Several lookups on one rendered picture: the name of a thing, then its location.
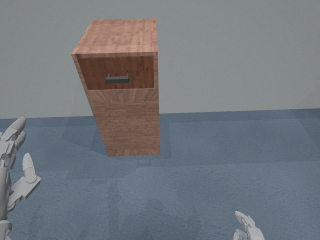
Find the left robot hand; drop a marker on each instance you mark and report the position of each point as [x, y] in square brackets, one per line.
[10, 142]

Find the handle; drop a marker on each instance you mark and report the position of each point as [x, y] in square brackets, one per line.
[117, 79]

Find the left robot forearm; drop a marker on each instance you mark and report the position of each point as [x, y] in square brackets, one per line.
[5, 228]

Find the cabinet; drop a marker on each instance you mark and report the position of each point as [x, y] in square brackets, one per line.
[127, 119]

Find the right robot hand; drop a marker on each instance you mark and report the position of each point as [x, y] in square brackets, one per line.
[253, 233]

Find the drawer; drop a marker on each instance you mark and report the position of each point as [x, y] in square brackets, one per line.
[140, 69]

